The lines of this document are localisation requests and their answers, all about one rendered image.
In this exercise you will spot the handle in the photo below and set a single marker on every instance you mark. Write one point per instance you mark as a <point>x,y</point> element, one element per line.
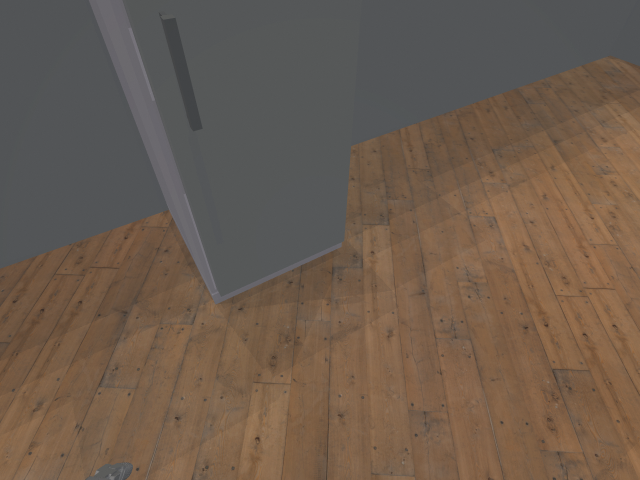
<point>179,62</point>

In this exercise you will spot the fridge door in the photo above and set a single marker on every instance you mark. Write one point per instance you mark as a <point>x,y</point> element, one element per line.
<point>274,82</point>

